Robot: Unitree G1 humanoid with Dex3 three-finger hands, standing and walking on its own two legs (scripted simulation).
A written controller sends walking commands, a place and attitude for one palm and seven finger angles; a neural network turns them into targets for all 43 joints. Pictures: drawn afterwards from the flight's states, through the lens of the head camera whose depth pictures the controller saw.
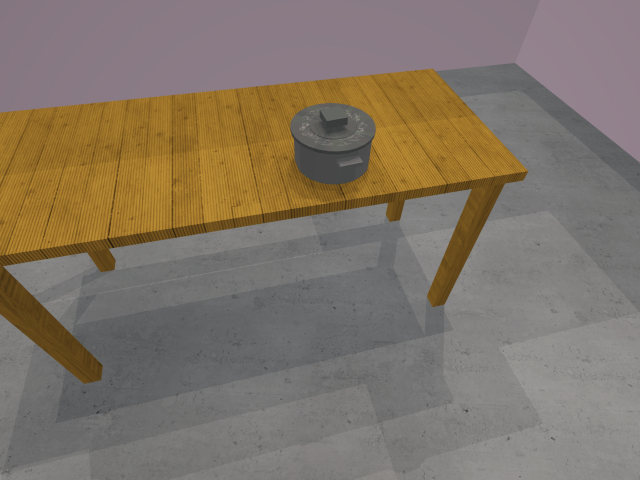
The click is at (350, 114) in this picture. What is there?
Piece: lid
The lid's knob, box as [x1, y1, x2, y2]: [320, 106, 347, 127]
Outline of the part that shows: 339,106 320,109 320,117 326,127 346,124 347,117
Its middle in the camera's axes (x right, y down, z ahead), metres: +0.03 -0.27 +0.86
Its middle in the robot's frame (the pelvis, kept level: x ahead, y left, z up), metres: +0.83 +0.02 +0.00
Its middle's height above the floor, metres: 0.78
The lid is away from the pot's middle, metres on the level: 0.00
